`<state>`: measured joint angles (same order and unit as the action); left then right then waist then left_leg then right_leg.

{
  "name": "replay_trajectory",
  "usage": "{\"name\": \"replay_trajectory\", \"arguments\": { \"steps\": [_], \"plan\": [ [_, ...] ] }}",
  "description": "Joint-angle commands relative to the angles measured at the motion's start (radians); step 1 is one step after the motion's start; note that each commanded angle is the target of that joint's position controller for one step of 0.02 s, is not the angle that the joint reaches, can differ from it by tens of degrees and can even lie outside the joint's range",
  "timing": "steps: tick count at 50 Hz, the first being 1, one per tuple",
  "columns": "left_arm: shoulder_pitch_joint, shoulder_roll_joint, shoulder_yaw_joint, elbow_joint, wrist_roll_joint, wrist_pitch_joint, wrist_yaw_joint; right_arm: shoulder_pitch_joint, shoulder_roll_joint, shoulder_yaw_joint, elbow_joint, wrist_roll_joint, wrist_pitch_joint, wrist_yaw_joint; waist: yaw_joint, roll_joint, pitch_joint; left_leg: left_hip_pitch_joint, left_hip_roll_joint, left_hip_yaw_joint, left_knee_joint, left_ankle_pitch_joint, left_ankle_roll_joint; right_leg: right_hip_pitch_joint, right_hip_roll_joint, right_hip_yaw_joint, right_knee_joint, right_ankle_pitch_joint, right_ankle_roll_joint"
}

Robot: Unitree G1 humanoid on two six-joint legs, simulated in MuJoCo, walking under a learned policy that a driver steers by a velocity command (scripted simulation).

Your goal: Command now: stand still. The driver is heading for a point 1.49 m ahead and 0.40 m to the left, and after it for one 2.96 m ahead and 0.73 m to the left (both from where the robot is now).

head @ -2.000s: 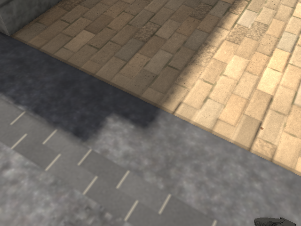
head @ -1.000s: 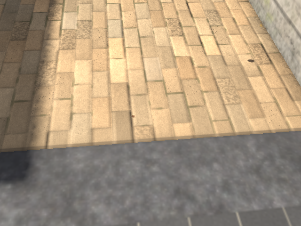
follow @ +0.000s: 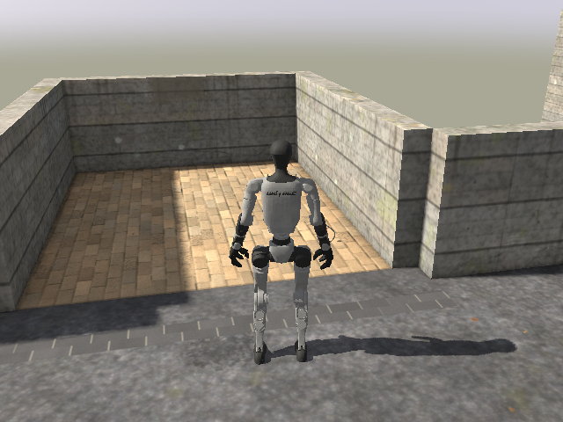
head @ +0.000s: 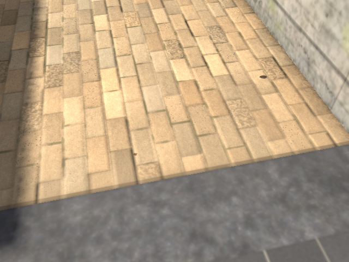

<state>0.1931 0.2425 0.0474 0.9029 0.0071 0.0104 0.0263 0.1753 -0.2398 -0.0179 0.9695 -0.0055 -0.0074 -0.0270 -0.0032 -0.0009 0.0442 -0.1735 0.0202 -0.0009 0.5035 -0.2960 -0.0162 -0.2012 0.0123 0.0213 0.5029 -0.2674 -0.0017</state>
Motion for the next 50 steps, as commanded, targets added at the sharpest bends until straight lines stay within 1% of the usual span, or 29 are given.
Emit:
{"name": "replay_trajectory", "arguments": {
  "steps": [1, 14, 26, 27, 28, 29, 30, 31, 32, 33, 34, 35, 36, 37, 38, 39, 40, 41, 42, 43, 44, 45, 46, 47, 48, 49, 50],
  "plan": [
    [-0.010, 0.105, 0.020, -0.022, -0.002, -0.012, 0.006, 0.004, -0.120, -0.023, -0.022, 0.001, -0.008, -0.004, -0.005, -0.002, -0.030, -0.032, 0.029, -0.028, -0.091, 0.154, 0.021, 0.029, -0.040, 0.041, -0.073, 0.187, -0.016],
    [0.002, 0.094, 0.010, 0.083, -0.005, -0.011, 0.013, 0.033, -0.106, -0.016, 0.042, 0.001, -0.005, -0.010, -0.002, 0.003, -0.018, -0.035, 0.014, -0.017, -0.101, 0.153, 0.020, 0.029, -0.036, 0.028, -0.083, 0.180, -0.014],
    [0.018, 0.079, -0.001, 0.146, -0.007, -0.009, 0.015, 0.078, -0.089, -0.008, 0.076, 0.002, -0.005, -0.014, 0.001, 0.000, -0.006, -0.044, 0.007, -0.012, -0.106, 0.139, 0.022, 0.018, -0.032, 0.019, -0.091, 0.159, -0.012],
    [0.036, 0.070, -0.003, 0.159, -0.008, -0.008, 0.016, 0.099, -0.080, -0.007, 0.088, 0.003, -0.004, -0.015, 0.001, 0.001, -0.029, -0.037, -0.005, -0.002, -0.109, 0.037, 0.026, 0.025, -0.019, 0.006, -0.091, 0.054, -0.015],
    [0.043, 0.077, 0.000, 0.164, -0.014, -0.006, 0.017, 0.106, -0.090, -0.011, 0.091, 0.010, -0.001, -0.018, 0.002, 0.004, -0.015, -0.057, -0.018, 0.004, -0.099, -0.132, 0.041, 0.001, 0.000, -0.009, -0.074, -0.130, -0.026],
    [0.044, 0.087, 0.004, 0.162, -0.019, -0.007, 0.019, 0.103, -0.104, -0.016, 0.084, 0.015, 0.000, -0.020, 0.002, 0.011, 0.023, -0.097, -0.015, -0.010, -0.098, -0.302, 0.062, -0.051, 0.006, -0.009, -0.063, -0.306, -0.041],
    [0.036, 0.089, 0.005, 0.154, -0.020, -0.013, 0.019, 0.100, -0.109, -0.018, 0.075, 0.017, -0.004, -0.022, 0.000, 0.015, 0.072, -0.138, 0.001, -0.039, -0.109, -0.413, 0.083, -0.107, 0.000, 0.005, -0.059, -0.407, -0.056],
    [0.031, 0.081, 0.003, 0.146, -0.021, -0.025, 0.017, 0.109, -0.110, -0.020, 0.069, 0.021, -0.014, -0.020, -0.003, 0.022, 0.104, -0.157, 0.024, -0.077, -0.120, -0.458, 0.103, -0.145, -0.011, 0.019, -0.051, -0.429, -0.068],
    [0.029, 0.069, 0.001, 0.142, -0.024, -0.041, 0.012, 0.131, -0.112, -0.022, 0.070, 0.026, -0.027, -0.017, -0.010, 0.035, 0.114, -0.145, 0.054, -0.123, -0.133, -0.465, 0.124, -0.173, -0.017, 0.024, -0.027, -0.399, -0.072],
    [0.020, 0.057, -0.001, 0.136, -0.026, -0.058, 0.005, 0.163, -0.121, -0.027, 0.076, 0.030, -0.040, -0.012, -0.021, 0.059, 0.110, -0.111, 0.092, -0.183, -0.154, -0.470, 0.150, -0.205, -0.015, 0.015, 0.018, -0.349, -0.069],
    [0.004, 0.040, -0.004, 0.126, -0.027, -0.073, -0.003, 0.199, -0.139, -0.035, 0.083, 0.033, -0.049, -0.007, -0.033, 0.100, 0.099, -0.065, 0.145, -0.269, -0.197, -0.491, 0.182, -0.242, -0.003, -0.012, 0.083, -0.284, -0.062],
    [-0.005, 0.017, -0.009, 0.116, -0.031, -0.086, -0.012, 0.221, -0.163, -0.044, 0.088, 0.035, -0.055, -0.003, -0.031, 0.157, 0.088, -0.037, 0.218, -0.377, -0.260, -0.516, 0.221, -0.258, 0.012, -0.052, 0.162, -0.204, -0.057],
    [-0.010, 0.014, -0.010, 0.111, -0.035, -0.096, -0.018, 0.211, -0.172, -0.048, 0.081, 0.036, -0.058, 0.000, -0.021, 0.176, 0.098, -0.058, 0.266, -0.446, -0.298, -0.505, 0.248, -0.245, 0.001, -0.053, 0.193, -0.165, -0.068],
    [0.002, 0.019, -0.009, 0.113, -0.037, -0.103, -0.023, 0.182, -0.167, -0.047, 0.065, 0.035, -0.060, 0.002, -0.002, 0.164, 0.106, -0.101, 0.268, -0.442, -0.304, -0.472, 0.246, -0.197, -0.007, -0.049, 0.175, -0.168, -0.085],
    [0.054, 0.010, -0.010, 0.129, -0.041, -0.108, -0.025, 0.134, -0.169, -0.046, 0.044, 0.037, -0.060, 0.006, 0.036, 0.167, 0.112, -0.158, 0.243, -0.392, -0.277, -0.430, 0.225, -0.103, -0.004, -0.056, 0.080, -0.172, -0.101],
    [0.148, 0.021, -0.004, 0.167, -0.042, -0.110, -0.024, 0.064, -0.157, -0.042, 0.015, 0.041, -0.060, 0.009, 0.085, 0.140, 0.109, -0.248, 0.180, -0.298, -0.214, -0.342, 0.183, 0.058, -0.003, -0.043, -0.031, -0.127, -0.109],
    [0.264, 0.082, 0.015, 0.208, -0.038, -0.113, -0.022, -0.004, -0.116, -0.032, -0.020, 0.042, -0.066, 0.012, 0.128, 0.028, 0.092, -0.353, 0.083, -0.149, -0.033, -0.175, 0.121, 0.189, -0.073, 0.101, -0.110, -0.128, -0.132],
    [0.411, 0.202, 0.050, 0.248, -0.043, -0.117, -0.027, -0.032, -0.063, -0.020, -0.062, 0.032, -0.087, 0.012, 0.158, -0.250, 0.042, -0.523, -0.055, 0.047, 0.329, -0.077, 0.045, 0.373, -0.247, 0.429, -0.243, -0.124, -0.224],
    [0.442, 0.191, 0.041, 0.242, -0.023, -0.127, -0.036, -0.034, -0.080, -0.025, -0.075, 0.035, -0.107, 0.011, 0.155, -0.262, 0.015, -0.665, -0.063, -0.020, 0.569, -0.242, 0.040, 0.442, -0.380, 0.656, -0.293, -0.008, -0.295],
    [0.378, 0.123, 0.021, 0.222, -0.011, -0.136, -0.036, -0.006, -0.094, -0.030, -0.065, 0.050, -0.117, 0.021, 0.104, -0.137, 0.039, -0.730, -0.010, -0.079, 0.705, -0.216, 0.064, 0.444, -0.381, 0.586, -0.263, 0.078, -0.285],
    [0.332, 0.097, 0.012, 0.201, -0.010, -0.139, -0.039, 0.013, -0.081, -0.027, -0.056, 0.057, -0.122, 0.031, 0.077, -0.096, 0.034, -0.763, 0.021, -0.080, 0.746, -0.141, 0.086, 0.444, -0.349, 0.488, -0.260, 0.127, -0.259],
    [0.306, 0.088, 0.005, 0.191, -0.014, -0.136, -0.043, -0.008, -0.086, -0.032, -0.062, 0.052, -0.126, 0.037, 0.063, -0.062, 0.049, -0.797, 0.052, -0.061, 0.733, -0.074, 0.095, 0.438, -0.328, 0.400, -0.273, 0.202, -0.235],
    [0.296, 0.060, -0.007, 0.188, -0.015, -0.128, -0.043, -0.036, -0.094, -0.039, -0.071, 0.042, -0.126, 0.041, 0.057, -0.054, 0.053, -0.783, 0.079, -0.046, 0.692, -0.019, 0.095, 0.415, -0.299, 0.314, -0.287, 0.295, -0.206],
    [0.304, 0.038, -0.016, 0.188, -0.012, -0.116, -0.039, -0.047, -0.080, -0.039, -0.079, 0.038, -0.122, 0.048, 0.053, -0.072, 0.049, -0.748, 0.089, -0.023, 0.654, 0.011, 0.087, 0.382, -0.269, 0.252, -0.305, 0.337, -0.187],
    [0.309, 0.035, -0.019, 0.184, -0.010, -0.107, -0.033, -0.055, -0.060, -0.035, -0.085, 0.036, -0.116, 0.056, 0.049, -0.079, 0.046, -0.717, 0.091, -0.003, 0.609, 0.046, 0.073, 0.348, -0.248, 0.207, -0.322, 0.359, -0.182],
    [0.298, 0.045, -0.020, 0.174, -0.009, -0.101, -0.024, -0.080, -0.043, -0.029, -0.098, 0.032, -0.109, 0.061, 0.046, -0.075, 0.055, -0.679, 0.086, 0.017, 0.539, 0.091, 0.056, 0.294, -0.229, 0.164, -0.344, 0.368, -0.182],
    [0.273, 0.063, -0.020, 0.160, -0.006, -0.097, -0.015, -0.131, -0.027, -0.021, -0.123, 0.029, -0.105, 0.062, 0.046, -0.071, 0.075, -0.623, 0.075, 0.035, 0.434, 0.143, 0.040, 0.216, -0.206, 0.123, -0.369, 0.357, -0.180]
  ]
}}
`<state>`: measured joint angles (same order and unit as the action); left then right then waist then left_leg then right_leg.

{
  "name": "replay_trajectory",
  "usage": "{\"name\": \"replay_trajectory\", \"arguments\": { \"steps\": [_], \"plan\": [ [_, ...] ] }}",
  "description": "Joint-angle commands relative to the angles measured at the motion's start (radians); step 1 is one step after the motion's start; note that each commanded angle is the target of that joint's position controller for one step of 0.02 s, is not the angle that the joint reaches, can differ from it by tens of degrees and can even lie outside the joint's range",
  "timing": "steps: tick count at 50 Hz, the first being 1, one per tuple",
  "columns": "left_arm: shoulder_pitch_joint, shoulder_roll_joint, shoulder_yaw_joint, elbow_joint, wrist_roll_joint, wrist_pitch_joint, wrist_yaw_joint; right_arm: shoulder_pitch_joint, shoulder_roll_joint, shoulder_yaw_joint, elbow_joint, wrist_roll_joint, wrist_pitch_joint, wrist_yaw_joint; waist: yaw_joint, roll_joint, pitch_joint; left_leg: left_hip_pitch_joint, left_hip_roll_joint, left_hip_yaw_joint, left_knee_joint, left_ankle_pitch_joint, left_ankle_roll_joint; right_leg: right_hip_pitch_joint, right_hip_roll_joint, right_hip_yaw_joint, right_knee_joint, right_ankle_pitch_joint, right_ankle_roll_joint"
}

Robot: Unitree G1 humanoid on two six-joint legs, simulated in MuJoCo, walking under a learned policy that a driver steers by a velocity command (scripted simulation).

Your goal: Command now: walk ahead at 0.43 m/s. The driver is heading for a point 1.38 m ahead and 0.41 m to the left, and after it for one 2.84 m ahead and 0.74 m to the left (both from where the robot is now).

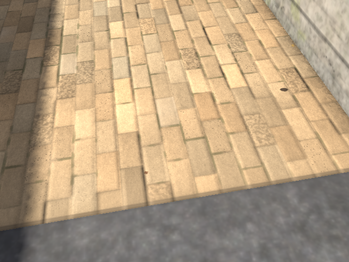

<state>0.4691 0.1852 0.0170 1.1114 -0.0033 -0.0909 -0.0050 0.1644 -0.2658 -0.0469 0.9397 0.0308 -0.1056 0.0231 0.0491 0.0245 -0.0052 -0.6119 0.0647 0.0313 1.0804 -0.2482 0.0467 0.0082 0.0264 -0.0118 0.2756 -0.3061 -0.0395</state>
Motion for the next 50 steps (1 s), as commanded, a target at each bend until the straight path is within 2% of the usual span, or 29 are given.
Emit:
{"name": "replay_trajectory", "arguments": {
  "steps": [1, 4, 7, 9, 10, 11, 12, 13, 14, 15, 16, 18, 19, 21, 24, 28, 33, 36, 37, 38, 39, 40, 41, 42, 43, 44, 46, 47, 50],
  "plan": [
    [-0.016, 0.141, 0.013, -0.059, 0.006, 0.004, 0.024, -0.180, 0.015, 0.018, -0.118, -0.010, -0.005, 0.013, 0.001, -0.096, 0.142, -0.110, 0.013, 0.021, -0.255, 0.156, -0.033, -0.070, -0.198, 0.120, -0.164, 0.374, -0.137],
    [0.032, 0.196, 0.029, -0.051, -0.007, -0.004, 0.033, -0.266, -0.010, 0.020, -0.162, -0.003, 0.004, 0.013, 0.010, -0.132, 0.158, 0.042, -0.027, 0.038, -0.441, 0.251, -0.029, -0.120, -0.220, 0.102, -0.224, 0.340, -0.137],
    [0.032, 0.199, 0.039, -0.046, -0.019, -0.002, 0.032, -0.267, -0.063, 0.005, -0.181, 0.001, 0.004, 0.018, -0.028, -0.128, 0.146, 0.075, -0.038, 0.012, -0.537, 0.256, 0.017, 0.010, -0.266, 0.083, -0.158, 0.504, -0.110],
    [0.008, 0.219, 0.050, -0.054, -0.005, 0.014, 0.030, -0.130, -0.112, -0.024, -0.150, 0.000, 0.004, 0.016, -0.110, -0.157, 0.027, 0.249, -0.086, 0.037, -0.517, 0.202, 0.056, 0.078, -0.267, 0.050, 0.036, 0.862, -0.081],
    [-0.003, 0.208, 0.047, -0.062, 0.003, 0.025, 0.029, 0.030, -0.145, -0.047, -0.100, 0.005, 0.009, 0.011, -0.186, -0.153, -0.068, 0.444, -0.112, 0.055, -0.517, 0.185, 0.082, 0.037, -0.230, 0.021, 0.230, 0.950, -0.058],
    [-0.008, 0.185, 0.035, -0.085, 0.015, 0.029, 0.026, 0.201, -0.192, -0.065, -0.059, 0.000, 0.016, 0.002, -0.250, -0.098, -0.178, 0.734, 0.013, -0.090, -0.494, 0.137, 0.130, -0.174, -0.190, 0.008, 0.511, 0.734, -0.032],
    [0.127, 0.022, -0.006, -0.099, 0.009, 0.011, 0.013, 0.298, -0.274, -0.080, -0.030, -0.027, 0.018, 0.005, -0.168, 0.204, -0.354, 1.037, 0.286, -0.617, -0.640, -0.167, 0.300, -0.527, 0.013, 0.011, 0.932, 0.067, 0.030],
    [0.083, 0.075, 0.004, -0.088, -0.013, -0.022, 0.003, 0.259, -0.192, -0.054, -0.031, -0.022, 0.016, 0.010, -0.180, 0.204, -0.355, 0.997, 0.311, -0.849, -0.826, -0.267, 0.300, -0.636, 0.024, 0.155, 1.102, -0.224, 0.010],
    [-0.020, 0.149, 0.026, -0.132, -0.044, -0.041, -0.001, 0.153, -0.146, -0.039, -0.043, -0.017, 0.008, 0.011, -0.151, 0.160, -0.165, 0.843, 0.289, -0.705, -0.842, -0.247, 0.250, -0.733, -0.033, 0.140, 1.152, -0.172, -0.012],
    [-0.094, 0.171, 0.029, -0.153, -0.047, -0.049, 0.005, 0.060, -0.112, -0.028, -0.066, -0.019, 0.000, 0.013, -0.120, 0.052, -0.082, 0.674, 0.256, -0.551, -0.858, -0.134, 0.220, -0.700, -0.093, 0.118, 1.111, -0.075, -0.026],
    [-0.124, 0.168, 0.037, -0.159, -0.035, -0.046, 0.015, 0.002, -0.090, -0.022, -0.070, -0.031, -0.008, 0.019, -0.082, 0.001, -0.030, 0.528, 0.218, -0.437, -0.881, -0.011, 0.200, -0.647, -0.134, 0.101, 1.043, -0.007, -0.026],
    [-0.081, 0.134, 0.043, -0.152, -0.020, -0.015, 0.024, -0.031, -0.054, -0.011, -0.060, -0.042, -0.016, 0.026, -0.022, 0.042, -0.015, 0.393, 0.158, -0.305, -0.930, 0.066, 0.184, -0.535, -0.177, 0.108, 0.956, 0.040, -0.026],
    [-0.075, 0.116, 0.042, -0.153, -0.018, -0.003, 0.026, -0.014, -0.056, -0.010, -0.048, -0.038, -0.018, 0.025, -0.014, 0.044, -0.003, 0.359, 0.148, -0.273, -0.951, 0.083, 0.194, -0.525, -0.184, 0.099, 0.924, 0.039, -0.021],
    [-0.133, 0.124, 0.047, -0.181, -0.011, 0.010, 0.030, 0.027, -0.084, -0.015, -0.027, -0.035, -0.020, 0.013, -0.013, 0.035, 0.038, 0.332, 0.142, -0.227, -0.989, 0.100, 0.208, -0.579, -0.195, 0.084, 0.843, 0.089, -0.001],
    [-0.270, 0.137, 0.053, -0.231, 0.002, 0.007, 0.029, 0.096, -0.117, -0.022, -0.009, -0.034, -0.014, -0.013, -0.045, 0.008, 0.066, 0.396, 0.144, -0.200, -1.007, 0.139, 0.205, -0.702, -0.200, 0.078, 0.660, 0.252, 0.032],
    [-0.418, 0.111, 0.043, -0.273, -0.004, -0.007, 0.012, 0.171, -0.132, -0.023, 0.007, -0.022, -0.002, -0.028, -0.094, 0.011, 0.073, 0.447, 0.109, -0.118, -0.999, 0.192, 0.163, -0.664, -0.153, 0.030, 0.402, 0.428, 0.041],
    [-0.555, 0.114, 0.031, -0.327, -0.017, -0.016, -0.018, 0.268, -0.139, -0.028, 0.048, -0.015, 0.022, -0.031, -0.136, 0.013, 0.100, 0.619, 0.163, -0.115, -0.930, 0.231, 0.156, -0.690, -0.121, 0.020, 0.262, 0.370, 0.026],
    [-0.528, 0.150, 0.041, -0.339, -0.020, -0.026, -0.033, 0.258, -0.158, -0.038, 0.049, -0.013, 0.038, -0.035, -0.096, 0.044, 0.071, 0.702, 0.201, -0.127, -0.841, 0.390, 0.133, -0.616, -0.093, 0.007, 0.216, 0.253, -0.014],
    [-0.460, 0.176, 0.053, -0.325, -0.020, -0.028, -0.033, 0.234, -0.166, -0.040, 0.042, -0.014, 0.043, -0.035, -0.051, 0.061, 0.026, 0.702, 0.188, -0.110, -0.760, 0.560, 0.119, -0.504, -0.062, -0.019, 0.202, 0.228, -0.034],
    [-0.307, 0.218, 0.078, -0.277, -0.018, -0.029, -0.029, 0.218, -0.151, -0.034, 0.034, -0.017, 0.049, -0.034, 0.024, 0.054, -0.067, 0.664, 0.138, -0.069, -0.585, 0.692, 0.094, -0.297, -0.032, -0.042, 0.185, 0.242, -0.065],
    [-0.107, 0.291, 0.102, -0.231, -0.006, -0.028, -0.020, 0.216, -0.117, -0.017, 0.008, -0.031, 0.047, -0.034, 0.095, -0.004, -0.219, 0.477, 0.083, -0.025, -0.303, 0.542, 0.059, 0.023, -0.162, 0.100, 0.230, 0.261, -0.130],
    [0.001, 0.378, 0.125, -0.201, 0.002, -0.019, -0.019, 0.338, 0.017, 0.023, 0.000, -0.030, 0.025, -0.021, 0.053, -0.260, -0.366, 0.036, -0.102, 0.003, 0.089, 0.000, -0.019, 0.419, -0.415, 0.572, 0.155, 0.071, -0.292],
    [-0.005, 0.276, 0.095, -0.208, 0.001, -0.018, -0.019, 0.301, -0.051, 0.009, 0.016, -0.008, 0.000, -0.019, 0.080, -0.224, -0.382, -0.081, -0.106, -0.166, 0.221, -0.318, 0.000, 0.417, -0.438, 0.725, 0.043, 0.004, -0.281],
    [-0.097, 0.227, 0.078, -0.223, 0.000, -0.021, -0.014, 0.204, -0.132, -0.016, -0.014, 0.024, -0.013, -0.018, 0.066, -0.179, -0.219, -0.154, -0.052, -0.174, 0.261, -0.254, 0.020, 0.279, -0.408, 0.552, 0.028, 0.031, -0.219],
    [-0.188, 0.196, 0.067, -0.243, 0.001, -0.023, -0.013, 0.155, -0.133, -0.018, -0.025, 0.026, -0.013, -0.025, 0.030, -0.113, -0.134, -0.125, 0.007, -0.146, 0.220, -0.157, 0.021, 0.125, -0.372, 0.410, 0.000, 0.113, -0.187],
    [-0.246, 0.160, 0.057, -0.247, 0.003, -0.026, -0.016, 0.129, -0.120, -0.024, -0.025, 0.013, -0.005, -0.033, 0.003, -0.081, -0.065, -0.091, 0.038, -0.137, 0.154, -0.092, 0.015, 0.001, -0.333, 0.310, -0.044, 0.158, -0.167],
    [-0.283, 0.132, 0.052, -0.236, 0.017, -0.035, -0.020, 0.174, -0.074, -0.028, -0.013, 0.006, 0.027, -0.034, -0.050, -0.121, -0.021, 0.017, 0.074, -0.143, 0.091, -0.017, 0.009, -0.135, -0.281, 0.181, -0.109, 0.205, -0.138],
    [-0.279, 0.139, 0.054, -0.226, 0.019, -0.038, -0.019, 0.187, -0.049, -0.027, -0.010, 0.007, 0.040, -0.033, -0.061, -0.117, -0.007, 0.024, 0.075, -0.137, 0.083, -0.003, 0.003, -0.167, -0.276, 0.133, -0.129, 0.246, -0.146],
    [-0.253, 0.169, 0.065, -0.205, 0.024, -0.042, -0.003, 0.128, -0.046, -0.033, -0.043, 0.001, 0.058, -0.035, -0.064, -0.089, 0.036, -0.062, 0.075, -0.156, -0.001, 0.109, -0.014, -0.172, -0.273, 0.030, -0.159, 0.342, -0.151]
  ]
}}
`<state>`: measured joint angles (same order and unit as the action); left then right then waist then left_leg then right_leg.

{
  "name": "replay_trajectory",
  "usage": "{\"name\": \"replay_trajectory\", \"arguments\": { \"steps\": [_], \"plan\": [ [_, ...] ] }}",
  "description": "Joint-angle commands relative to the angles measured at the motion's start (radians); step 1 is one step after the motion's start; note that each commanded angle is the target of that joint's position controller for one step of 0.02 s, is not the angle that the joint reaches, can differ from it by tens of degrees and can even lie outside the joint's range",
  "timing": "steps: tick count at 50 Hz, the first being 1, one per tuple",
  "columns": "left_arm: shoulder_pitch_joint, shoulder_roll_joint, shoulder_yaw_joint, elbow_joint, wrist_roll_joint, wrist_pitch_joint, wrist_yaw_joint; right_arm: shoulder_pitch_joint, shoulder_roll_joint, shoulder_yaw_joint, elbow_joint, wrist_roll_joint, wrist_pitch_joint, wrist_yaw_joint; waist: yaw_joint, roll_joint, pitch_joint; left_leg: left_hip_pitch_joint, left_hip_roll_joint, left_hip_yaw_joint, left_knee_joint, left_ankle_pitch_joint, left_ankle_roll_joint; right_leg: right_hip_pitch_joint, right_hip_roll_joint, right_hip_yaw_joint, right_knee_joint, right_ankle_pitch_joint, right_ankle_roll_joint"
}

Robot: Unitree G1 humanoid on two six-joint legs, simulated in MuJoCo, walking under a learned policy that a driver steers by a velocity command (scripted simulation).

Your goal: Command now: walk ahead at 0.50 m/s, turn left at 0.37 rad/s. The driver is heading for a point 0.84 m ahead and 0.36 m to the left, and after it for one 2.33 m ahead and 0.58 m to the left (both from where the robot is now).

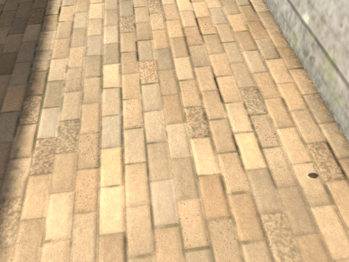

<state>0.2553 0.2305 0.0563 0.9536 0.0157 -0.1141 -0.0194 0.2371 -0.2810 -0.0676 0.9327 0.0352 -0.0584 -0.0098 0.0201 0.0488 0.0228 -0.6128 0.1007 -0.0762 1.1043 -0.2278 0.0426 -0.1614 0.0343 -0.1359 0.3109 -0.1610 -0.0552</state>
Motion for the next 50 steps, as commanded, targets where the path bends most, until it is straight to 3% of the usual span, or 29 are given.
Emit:
{"name": "replay_trajectory", "arguments": {
  "steps": [1, 5, 10, 13, 14, 15, 16, 17, 18, 19, 20, 21, 22, 23, 26, 29, 32, 35, 37, 39, 40, 41, 42, 43, 44, 45, 46, 47, 50],
  "plan": [
    [-0.031, 0.129, 0.028, -0.043, 0.005, -0.017, 0.017, 0.028, -0.031, -0.014, -0.049, -0.008, 0.009, 0.000, -0.030, -0.108, 0.016, -0.085, 0.035, -0.052, -0.078, 0.140, -0.015, 0.010, -0.279, 0.127, -0.199, 0.212, -0.131],
    [-0.012, 0.152, 0.031, -0.041, -0.002, -0.009, 0.037, -0.098, -0.010, -0.005, -0.098, -0.017, 0.000, 0.023, 0.003, -0.095, 0.044, -0.062, 0.019, 0.026, -0.318, 0.311, -0.014, 0.040, -0.261, 0.015, -0.217, 0.227, -0.104],
    [0.079, 0.177, 0.043, -0.012, -0.022, 0.024, 0.046, -0.240, 0.001, 0.005, -0.184, -0.016, 0.001, 0.056, 0.047, -0.076, 0.086, -0.138, 0.002, 0.092, -0.449, 0.241, 0.020, 0.240, -0.324, -0.037, -0.146, 0.327, -0.094],
    [0.047, 0.213, 0.056, -0.028, -0.029, 0.047, 0.053, -0.215, -0.034, -0.011, -0.216, -0.011, 0.005, 0.073, -0.002, -0.118, 0.035, -0.020, -0.066, 0.170, -0.465, 0.099, 0.067, 0.295, -0.337, -0.079, 0.001, 0.707, -0.064],
    [0.034, 0.228, 0.060, -0.037, -0.031, 0.055, 0.057, -0.153, -0.061, -0.026, -0.211, -0.009, 0.008, 0.074, -0.043, -0.139, -0.012, 0.079, -0.106, 0.198, -0.457, 0.050, 0.088, 0.292, -0.332, -0.091, 0.110, 0.861, -0.053],
    [0.014, 0.237, 0.061, -0.045, -0.032, 0.063, 0.059, -0.029, -0.103, -0.050, -0.187, -0.005, 0.010, 0.072, -0.116, -0.137, -0.081, 0.250, -0.150, 0.214, -0.494, 0.057, 0.118, 0.251, -0.308, -0.106, 0.285, 0.921, -0.032],
    [0.008, 0.231, 0.056, -0.058, -0.030, 0.062, 0.060, 0.135, -0.171, -0.086, -0.147, -0.005, 0.014, 0.055, -0.196, -0.092, -0.167, 0.532, -0.152, 0.144, -0.555, 0.101, 0.161, 0.085, -0.264, -0.114, 0.541, 0.759, 0.009],
    [0.086, 0.102, 0.019, -0.102, 0.006, 0.042, 0.046, 0.192, -0.284, -0.112, -0.131, -0.003, 0.019, 0.035, -0.125, 0.162, -0.252, 0.884, 0.100, -0.310, -0.577, 0.069, 0.297, -0.331, -0.119, -0.089, 0.911, -0.042, 0.069],
    [0.072, 0.089, 0.001, -0.135, -0.019, -0.007, 0.029, 0.197, -0.274, -0.096, -0.164, -0.014, 0.005, 0.040, -0.108, 0.160, -0.403, 1.044, 0.247, -0.781, -0.771, -0.077, 0.429, -0.554, 0.022, 0.156, 1.110, -0.458, 0.075],
    [-0.064, 0.159, 0.020, -0.165, -0.061, -0.038, 0.017, 0.187, -0.198, -0.075, -0.161, -0.025, -0.006, 0.043, -0.152, 0.062, -0.306, 1.000, 0.218, -0.669, -0.819, -0.040, 0.357, -0.664, -0.038, 0.234, 1.126, -0.380, 0.046],
    [-0.099, 0.157, 0.018, -0.178, -0.065, -0.051, 0.016, 0.128, -0.159, -0.065, -0.166, -0.021, -0.015, 0.041, -0.121, 0.016, -0.195, 0.861, 0.180, -0.517, -0.813, 0.039, 0.315, -0.673, -0.085, 0.224, 1.051, -0.283, 0.025],
    [-0.095, 0.157, 0.023, -0.163, -0.041, -0.051, 0.025, 0.047, -0.126, -0.054, -0.185, -0.017, -0.018, 0.042, -0.070, -0.059, -0.128, 0.700, 0.134, -0.400, -0.817, 0.136, 0.281, -0.605, -0.127, 0.220, 0.961, -0.218, 0.029],
    [-0.079, 0.171, 0.034, -0.157, -0.022, -0.040, 0.030, -0.006, -0.096, -0.044, -0.203, -0.022, -0.019, 0.039, -0.032, -0.053, -0.096, 0.580, 0.100, -0.324, -0.835, 0.225, 0.263, -0.523, -0.153, 0.220, 0.891, -0.180, 0.039],
    [-0.064, 0.170, 0.038, -0.159, -0.017, -0.024, 0.030, -0.024, -0.089, -0.040, -0.214, -0.027, -0.019, 0.035, -0.008, -0.038, -0.088, 0.510, 0.080, -0.295, -0.857, 0.262, 0.259, -0.466, -0.164, 0.222, 0.856, -0.158, 0.050],
    [-0.092, 0.133, 0.034, -0.184, -0.001, 0.005, 0.035, 0.007, -0.130, -0.050, -0.214, -0.021, -0.023, 0.016, 0.000, -0.027, -0.061, 0.413, 0.046, -0.217, -0.886, 0.366, 0.260, -0.447, -0.152, 0.191, 0.714, -0.080, 0.097],
    [-0.212, 0.109, 0.024, -0.228, -0.001, 0.008, 0.035, 0.056, -0.147, -0.054, -0.207, -0.016, -0.015, -0.002, -0.040, -0.001, -0.031, 0.384, 0.000, -0.168, -0.880, 0.329, 0.219, -0.452, -0.114, 0.181, 0.482, 0.105, 0.120],
    [-0.308, 0.095, 0.015, -0.261, -0.014, -0.001, 0.021, 0.092, -0.146, -0.053, -0.201, -0.013, -0.007, -0.007, -0.082, 0.036, -0.019, 0.369, -0.021, -0.170, -0.866, 0.220, 0.179, -0.386, -0.065, 0.173, 0.284, 0.249, 0.115],
    [-0.356, 0.122, 0.019, -0.291, -0.023, -0.012, 0.008, 0.131, -0.141, -0.053, -0.187, -0.007, 0.000, -0.009, -0.099, 0.048, -0.016, 0.433, 0.012, -0.242, -0.810, 0.174, 0.169, -0.368, -0.045, 0.196, 0.204, 0.244, 0.099],
    [-0.347, 0.147, 0.027, -0.298, -0.025, -0.024, -0.001, 0.135, -0.139, -0.053, -0.189, -0.009, 0.007, -0.015, -0.086, 0.058, -0.021, 0.495, 0.038, -0.305, -0.750, 0.170, 0.161, -0.350, -0.040, 0.211, 0.165, 0.177, 0.080],
    [-0.268, 0.170, 0.038, -0.283, -0.026, -0.035, -0.003, 0.112, -0.138, -0.053, -0.200, -0.012, 0.014, -0.018, -0.038, 0.091, -0.040, 0.514, 0.039, -0.341, -0.679, 0.231, 0.143, -0.251, -0.032, 0.198, 0.134, 0.106, 0.048],
    [-0.167, 0.196, 0.053, -0.258, -0.017, -0.040, 0.002, 0.093, -0.115, -0.044, -0.212, -0.014, 0.014, -0.016, 0.014, 0.084, -0.097, 0.488, -0.009, -0.318, -0.579, 0.294, 0.115, -0.095, -0.041, 0.192, 0.105, 0.121, 0.017],
    [-0.017, 0.245, 0.067, -0.243, 0.001, -0.043, 0.010, 0.079, -0.065, -0.024, -0.235, -0.027, 0.010, -0.010, 0.082, 0.013, -0.231, 0.373, -0.067, -0.249, -0.331, 0.218, 0.079, 0.165, -0.182, 0.315, 0.140, 0.091, -0.047],
    [0.105, 0.328, 0.088, -0.215, 0.015, -0.030, 0.013, 0.226, 0.006, -0.004, -0.257, -0.006, 0.000, -0.010, 0.037, -0.291, -0.377, 0.012, -0.219, -0.115, 0.015, -0.239, 0.000, 0.539, -0.426, 0.748, 0.089, -0.048, -0.213],
    [0.106, 0.256, 0.074, -0.209, -0.015, -0.023, 0.006, 0.252, -0.080, -0.010, -0.246, 0.010, -0.004, -0.011, 0.039, -0.335, -0.365, -0.155, -0.153, -0.119, 0.184, -0.365, -0.012, 0.552, -0.484, 0.951, 0.016, -0.284, -0.238],
    [0.053, 0.174, 0.052, -0.231, -0.020, -0.015, 0.010, 0.152, -0.156, -0.030, -0.248, 0.008, 0.002, -0.011, 0.067, -0.209, -0.217, -0.201, -0.105, -0.117, 0.234, -0.274, -0.020, 0.426, -0.434, 0.797, -0.008, -0.323, -0.186],
    [0.000, 0.150, 0.042, -0.239, -0.012, -0.004, 0.013, 0.078, -0.160, -0.033, -0.264, -0.005, 0.008, -0.011, 0.058, -0.132, -0.128, -0.176, -0.068, -0.076, 0.220, -0.194, -0.024, 0.288, -0.386, 0.642, -0.019, -0.224, -0.146],
    [-0.037, 0.133, 0.034, -0.233, -0.006, 0.002, 0.013, 0.035, -0.146, -0.036, -0.279, -0.017, 0.009, -0.009, 0.038, -0.113, -0.058, -0.149, -0.041, -0.068, 0.170, -0.145, -0.026, 0.169, -0.342, 0.541, -0.046, -0.114, -0.132],
    [-0.053, 0.119, 0.027, -0.228, 0.000, 0.001, 0.014, 0.034, -0.128, -0.038, -0.285, -0.015, 0.014, -0.003, 0.013, -0.134, -0.034, -0.105, -0.013, -0.066, 0.131, -0.114, -0.022, 0.100, -0.309, 0.459, -0.071, -0.044, -0.117],
    [-0.049, 0.137, 0.036, -0.206, -0.010, -0.010, 0.012, 0.038, -0.067, -0.027, -0.303, -0.004, 0.031, 0.006, -0.006, -0.152, -0.015, -0.077, 0.016, -0.033, 0.052, -0.078, -0.028, 0.033, -0.292, 0.322, -0.138, 0.061, -0.132]
  ]
}}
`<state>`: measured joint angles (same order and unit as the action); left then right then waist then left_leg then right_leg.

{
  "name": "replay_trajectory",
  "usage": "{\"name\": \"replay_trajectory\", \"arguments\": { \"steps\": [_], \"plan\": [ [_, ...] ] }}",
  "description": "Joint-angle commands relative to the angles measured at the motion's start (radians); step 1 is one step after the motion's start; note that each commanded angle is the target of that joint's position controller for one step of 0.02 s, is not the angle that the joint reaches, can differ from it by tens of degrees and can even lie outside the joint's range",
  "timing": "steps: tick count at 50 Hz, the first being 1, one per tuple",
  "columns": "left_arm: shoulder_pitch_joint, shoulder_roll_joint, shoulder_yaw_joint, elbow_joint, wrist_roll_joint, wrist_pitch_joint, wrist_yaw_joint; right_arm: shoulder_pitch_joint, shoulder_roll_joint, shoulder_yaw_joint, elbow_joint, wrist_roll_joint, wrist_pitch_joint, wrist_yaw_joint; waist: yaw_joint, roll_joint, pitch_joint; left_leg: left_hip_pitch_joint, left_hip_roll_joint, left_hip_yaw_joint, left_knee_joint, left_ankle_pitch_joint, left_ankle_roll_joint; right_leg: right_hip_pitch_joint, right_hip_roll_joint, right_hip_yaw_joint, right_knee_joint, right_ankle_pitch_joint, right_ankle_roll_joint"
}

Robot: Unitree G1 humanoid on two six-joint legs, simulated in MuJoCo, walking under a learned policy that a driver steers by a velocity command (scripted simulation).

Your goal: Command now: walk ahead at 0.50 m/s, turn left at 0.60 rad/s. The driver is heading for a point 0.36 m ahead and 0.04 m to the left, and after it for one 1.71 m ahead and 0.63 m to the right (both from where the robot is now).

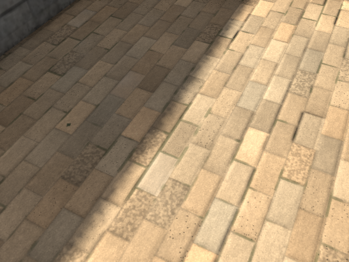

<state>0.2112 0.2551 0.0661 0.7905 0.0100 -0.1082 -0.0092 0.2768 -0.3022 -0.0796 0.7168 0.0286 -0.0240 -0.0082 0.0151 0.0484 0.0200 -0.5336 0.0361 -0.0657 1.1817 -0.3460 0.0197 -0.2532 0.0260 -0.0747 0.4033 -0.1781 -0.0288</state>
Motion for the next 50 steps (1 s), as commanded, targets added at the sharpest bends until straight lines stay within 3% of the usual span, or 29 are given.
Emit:
{"name": "replay_trajectory", "arguments": {
  "steps": [1, 5, 8, 12, 14, 15, 16, 17, 18, 19, 20, 21, 22, 23, 25, 26, 29, 33, 38, 41, 42, 43, 44, 45, 46, 47, 48, 50],
  "plan": [
    [0.000, 0.129, 0.032, -0.036, -0.006, -0.019, 0.002, -0.021, -0.040, -0.013, -0.101, -0.001, -0.001, 0.005, -0.002, -0.139, -0.009, -0.175, 0.086, -0.042, -0.060, 0.065, -0.010, 0.127, -0.292, 0.232, -0.243, 0.116, -0.169],
    [0.007, 0.166, 0.043, -0.020, -0.006, -0.012, 0.007, -0.090, -0.031, -0.006, -0.125, -0.003, -0.004, 0.018, 0.012, -0.115, -0.007, -0.193, 0.090, -0.020, -0.243, 0.250, -0.019, 0.171, -0.282, 0.090, -0.256, 0.230, -0.158],
    [0.037, 0.185, 0.046, -0.005, -0.011, 0.001, 0.013, -0.192, -0.015, 0.004, -0.150, -0.005, -0.014, 0.038, 0.052, -0.107, 0.022, -0.152, 0.072, 0.037, -0.404, 0.363, -0.009, 0.192, -0.267, -0.004, -0.250, 0.246, -0.131],
    [0.088, 0.220, 0.056, 0.018, -0.030, 0.023, 0.014, -0.282, -0.022, 0.004, -0.195, 0.000, -0.013, 0.060, 0.071, -0.112, 0.057, -0.140, 0.047, 0.091, -0.517, 0.297, 0.025, 0.292, -0.307, -0.054, -0.214, 0.309, -0.109],
    [0.098, 0.238, 0.056, 0.031, -0.041, 0.039, 0.016, -0.258, -0.036, -0.006, -0.205, -0.016, -0.016, 0.063, 0.032, -0.128, 0.034, -0.021, -0.019, 0.128, -0.569, 0.192, 0.061, 0.305, -0.311, -0.068, -0.094, 0.673, -0.098],
    [0.094, 0.247, 0.055, 0.036, -0.046, 0.045, 0.018, -0.167, -0.064, -0.022, -0.184, -0.025, -0.020, 0.061, -0.029, -0.139, -0.025, 0.115, -0.062, 0.141, -0.619, 0.204, 0.086, 0.302, -0.296, -0.077, 0.029, 0.828, -0.082],
    [0.088, 0.232, 0.045, 0.040, -0.047, 0.046, 0.019, -0.019, -0.104, -0.045, -0.139, -0.029, -0.023, 0.051, -0.113, -0.117, -0.105, 0.351, -0.089, 0.140, -0.717, 0.371, 0.116, 0.227, -0.255, -0.105, 0.203, 0.831, -0.048],
    [0.096, 0.175, 0.019, 0.017, -0.015, 0.036, 0.017, 0.109, -0.181, -0.063, -0.110, -0.045, -0.018, 0.030, -0.156, -0.021, -0.229, 0.675, 0.069, -0.035, -0.653, 0.738, 0.165, -0.009, -0.197, -0.106, 0.474, 0.450, 0.004],
    [0.235, 0.063, -0.028, 0.008, 0.001, 0.021, -0.005, 0.084, -0.253, -0.052, -0.122, -0.069, -0.019, 0.019, -0.055, 0.207, -0.418, 0.979, 0.428, -0.479, -0.636, 1.050, 0.384, -0.342, -0.038, -0.011, 0.861, -0.516, 0.070],
    [0.177, 0.176, 0.001, 0.051, -0.039, 0.016, -0.008, 0.128, -0.182, -0.040, -0.132, -0.064, -0.017, 0.021, -0.148, 0.059, -0.537, 0.917, 0.412, -0.476, -0.669, 1.063, 0.382, -0.315, -0.032, 0.208, 0.950, -0.536, 0.065],
    [0.082, 0.196, 0.010, 0.015, -0.070, 0.021, -0.008, 0.070, -0.153, -0.027, -0.110, -0.055, -0.022, 0.026, -0.132, 0.058, -0.375, 0.816, 0.363, -0.286, -0.685, 1.077, 0.333, -0.396, -0.072, 0.200, 0.932, -0.487, 0.061],
    [0.052, 0.169, 0.004, 0.010, -0.057, 0.028, 0.001, 0.008, -0.121, -0.018, -0.095, -0.037, -0.029, 0.028, -0.088, 0.014, -0.258, 0.678, 0.302, -0.199, -0.725, 0.959, 0.276, -0.412, -0.113, 0.166, 0.840, -0.414, 0.062],
    [0.052, 0.164, 0.008, 0.024, -0.039, 0.042, 0.011, -0.049, -0.087, -0.008, -0.090, -0.032, -0.032, 0.028, -0.052, 0.013, -0.183, 0.554, 0.269, -0.143, -0.772, 0.871, 0.247, -0.380, -0.134, 0.153, 0.787, -0.356, 0.072],
    [0.094, 0.158, 0.012, 0.041, -0.035, 0.065, 0.017, -0.094, -0.070, -0.004, -0.085, -0.038, -0.036, 0.029, -0.008, 0.030, -0.155, 0.427, 0.246, -0.084, -0.826, 0.834, 0.235, -0.280, -0.146, 0.148, 0.765, -0.308, 0.083],
    [0.162, 0.120, 0.012, 0.063, -0.031, 0.101, 0.030, -0.158, -0.055, -0.001, -0.073, -0.061, -0.052, 0.028, 0.042, 0.042, -0.149, 0.289, 0.234, 0.002, -0.890, 0.811, 0.241, -0.163, -0.130, 0.131, 0.737, -0.220, 0.108],
    [0.158, 0.118, 0.015, 0.055, -0.029, 0.111, 0.036, -0.185, -0.062, -0.004, -0.068, -0.065, -0.057, 0.023, 0.050, 0.055, -0.132, 0.262, 0.232, 0.037, -0.909, 0.792, 0.242, -0.164, -0.125, 0.126, 0.710, -0.192, 0.116],
    [0.075, 0.113, 0.017, 0.008, -0.019, 0.123, 0.040, -0.189, -0.088, -0.014, -0.039, -0.058, -0.049, -0.004, 0.031, 0.057, -0.102, 0.286, 0.238, 0.095, -0.939, 0.655, 0.231, -0.219, -0.140, 0.119, 0.599, -0.091, 0.116],
    [-0.015, 0.107, 0.016, -0.043, -0.020, 0.133, 0.020, -0.175, -0.105, -0.021, -0.011, -0.051, -0.019, -0.028, -0.007, 0.047, -0.076, 0.337, 0.260, 0.125, -0.955, 0.471, 0.226, -0.232, -0.146, 0.090, 0.470, -0.048, 0.102],
    [-0.066, 0.118, 0.027, -0.102, -0.021, 0.147, -0.007, -0.157, -0.140, -0.036, 0.012, -0.026, 0.016, -0.027, -0.026, 0.056, -0.067, 0.438, 0.313, 0.121, -0.860, 0.487, 0.200, -0.228, -0.116, 0.034, 0.343, -0.154, 0.061],
    [-0.010, 0.123, 0.038, -0.103, -0.020, 0.145, -0.017, -0.152, -0.137, -0.040, 0.031, 0.000, 0.027, -0.030, 0.013, 0.038, -0.085, 0.433, 0.273, 0.175, -0.700, 0.492, 0.109, -0.074, -0.061, -0.009, 0.097, 0.018, 0.002],
    [0.031, 0.192, 0.062, -0.100, -0.016, 0.141, -0.005, -0.092, -0.110, -0.036, 0.050, -0.013, 0.025, -0.027, 0.011, -0.074, -0.115, 0.366, 0.194, 0.236, -0.543, 0.385, 0.032, 0.055, -0.091, 0.086, 0.016, 0.311, -0.043],
    [0.069, 0.325, 0.093, -0.114, -0.006, 0.138, 0.018, -0.122, -0.062, -0.020, 0.005, -0.060, 0.015, -0.021, -0.007, -0.352, -0.139, 0.057, 0.048, 0.298, -0.238, -0.050, -0.069, 0.261, -0.325, 0.417, 0.040, 0.783, -0.184],
    [0.102, 0.304, 0.079, -0.123, 0.018, 0.122, 0.009, -0.208, -0.061, -0.015, -0.026, -0.059, 0.012, -0.020, 0.053, -0.335, -0.214, -0.105, -0.059, 0.122, -0.022, -0.382, -0.097, 0.303, -0.441, 0.597, 0.004, 0.832, -0.362],
    [0.091, 0.273, 0.070, -0.127, 0.015, 0.104, -0.001, -0.237, -0.096, -0.025, -0.025, -0.034, 0.015, -0.016, 0.063, -0.211, -0.217, -0.143, -0.035, 0.031, 0.065, -0.346, -0.084, 0.308, -0.397, 0.517, -0.004, 0.782, -0.349],
    [0.044, 0.251, 0.067, -0.130, -0.001, 0.092, 0.004, -0.236, -0.088, -0.025, -0.020, -0.020, 0.017, -0.019, 0.034, -0.173, -0.181, -0.171, -0.016, 0.011, 0.055, -0.258, -0.070, 0.287, -0.337, 0.436, 0.006, 0.689, -0.288],
    [0.000, 0.225, 0.061, -0.136, -0.019, 0.091, 0.011, -0.228, -0.091, -0.027, -0.007, -0.026, 0.019, -0.028, 0.014, -0.129, -0.155, -0.181, -0.003, 0.003, 0.008, -0.187, -0.068, 0.257, -0.299, 0.397, 0.002, 0.612, -0.241],
    [-0.037, 0.203, 0.053, -0.146, -0.030, 0.098, 0.021, -0.226, -0.108, -0.034, -0.005, -0.033, 0.023, -0.035, -0.006, -0.135, -0.146, -0.150, 0.004, -0.005, -0.030, -0.135, -0.071, 0.217, -0.280, 0.378, -0.011, 0.569, -0.220],
    [-0.048, 0.207, 0.052, -0.160, -0.020, 0.109, 0.031, -0.202, -0.090, -0.031, 0.001, -0.030, 0.025, -0.034, -0.026, -0.156, -0.161, -0.082, -0.023, 0.003, -0.077, -0.073, -0.082, 0.174, -0.252, 0.361, -0.023, 0.567, -0.215]
  ]
}}
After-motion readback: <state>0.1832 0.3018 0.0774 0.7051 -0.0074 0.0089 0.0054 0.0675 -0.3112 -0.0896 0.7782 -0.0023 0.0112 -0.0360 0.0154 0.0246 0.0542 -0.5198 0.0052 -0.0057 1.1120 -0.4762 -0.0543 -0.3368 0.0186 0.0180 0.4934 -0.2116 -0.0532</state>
